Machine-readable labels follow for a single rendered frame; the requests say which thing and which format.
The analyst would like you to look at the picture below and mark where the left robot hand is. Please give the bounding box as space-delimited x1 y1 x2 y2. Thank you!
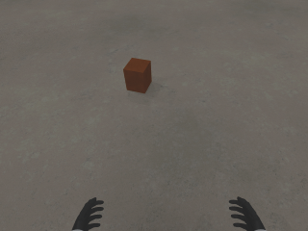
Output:
72 197 104 231

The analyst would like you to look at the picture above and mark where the carton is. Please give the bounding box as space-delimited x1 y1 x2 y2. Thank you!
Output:
123 58 152 93

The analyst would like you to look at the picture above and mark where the right robot hand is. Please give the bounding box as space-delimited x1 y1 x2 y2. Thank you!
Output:
229 196 266 231

